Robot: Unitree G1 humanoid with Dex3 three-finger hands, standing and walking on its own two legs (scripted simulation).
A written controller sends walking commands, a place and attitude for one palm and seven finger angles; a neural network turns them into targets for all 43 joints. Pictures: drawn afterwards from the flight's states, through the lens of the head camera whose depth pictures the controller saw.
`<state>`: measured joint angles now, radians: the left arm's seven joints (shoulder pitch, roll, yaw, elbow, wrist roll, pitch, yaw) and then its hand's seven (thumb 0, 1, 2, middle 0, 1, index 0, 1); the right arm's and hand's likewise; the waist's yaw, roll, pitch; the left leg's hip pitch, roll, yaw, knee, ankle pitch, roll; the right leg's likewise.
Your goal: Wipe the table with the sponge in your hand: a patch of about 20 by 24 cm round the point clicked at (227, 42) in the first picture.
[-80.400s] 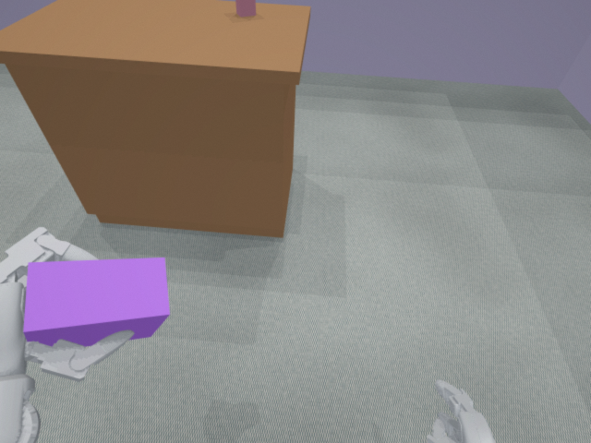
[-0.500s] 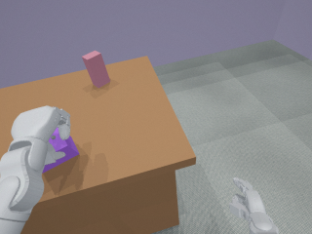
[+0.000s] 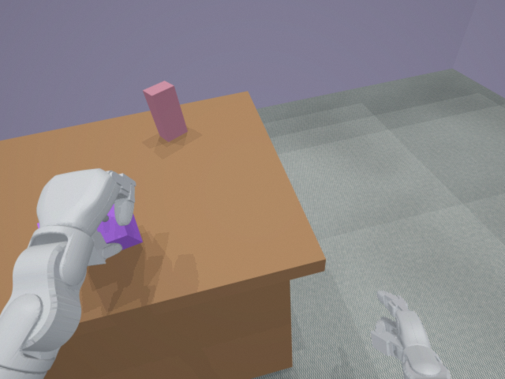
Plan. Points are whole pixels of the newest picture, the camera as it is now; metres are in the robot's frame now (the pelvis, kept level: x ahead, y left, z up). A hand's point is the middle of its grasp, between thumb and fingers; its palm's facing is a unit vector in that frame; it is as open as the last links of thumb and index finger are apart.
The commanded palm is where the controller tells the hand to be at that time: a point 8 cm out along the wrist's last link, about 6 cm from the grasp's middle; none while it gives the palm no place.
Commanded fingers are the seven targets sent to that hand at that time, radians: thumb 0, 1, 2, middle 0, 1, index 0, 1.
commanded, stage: move the sponge above the wiping area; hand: left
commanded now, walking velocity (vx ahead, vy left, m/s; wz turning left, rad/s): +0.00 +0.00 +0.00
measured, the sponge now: (100, 235) +0.27 +0.31 +0.10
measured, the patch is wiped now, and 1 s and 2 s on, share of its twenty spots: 0.85 0.85 0.85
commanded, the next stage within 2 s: lower the sponge onto the table in 0.12 s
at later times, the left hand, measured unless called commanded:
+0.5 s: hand (95, 208) +0.26 +0.27 +0.18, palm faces +0.16 -0.01 -0.99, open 6.9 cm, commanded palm +0.21 +0.27 +0.25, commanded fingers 0.00 0.10 1.30 -1.20 -1.60 -1.20 -1.60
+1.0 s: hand (93, 223) +0.25 +0.29 +0.16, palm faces +0.07 -0.04 -1.00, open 6.9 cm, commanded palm +0.21 +0.28 +0.22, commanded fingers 0.00 0.10 1.30 -1.20 -1.60 -1.20 -1.60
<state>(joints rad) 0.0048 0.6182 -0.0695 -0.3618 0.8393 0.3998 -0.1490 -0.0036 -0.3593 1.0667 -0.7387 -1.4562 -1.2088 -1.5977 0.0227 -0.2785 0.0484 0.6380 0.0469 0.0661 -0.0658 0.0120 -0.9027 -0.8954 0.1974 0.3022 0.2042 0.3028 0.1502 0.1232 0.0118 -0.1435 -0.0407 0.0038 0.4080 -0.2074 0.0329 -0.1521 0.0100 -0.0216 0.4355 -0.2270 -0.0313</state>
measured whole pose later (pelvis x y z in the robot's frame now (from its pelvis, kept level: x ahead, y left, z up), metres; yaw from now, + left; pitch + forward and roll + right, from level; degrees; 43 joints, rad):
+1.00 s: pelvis +0.00 -0.02 +0.00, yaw +0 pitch -3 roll +1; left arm -0.01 0.63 0.03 -0.15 0.81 0.42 -0.13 -0.02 -0.36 1.07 -0.75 -1.44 -1.21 -1.60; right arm 0.04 -0.29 0.04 0.66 0.06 0.07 -0.07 0.01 -0.90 -0.90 0.20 0.30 0.20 0.30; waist 0.12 0.12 0.01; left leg -0.16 -0.01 0.00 0.43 -0.22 0.00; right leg -0.17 0.04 -0.03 0.45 -0.23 -0.06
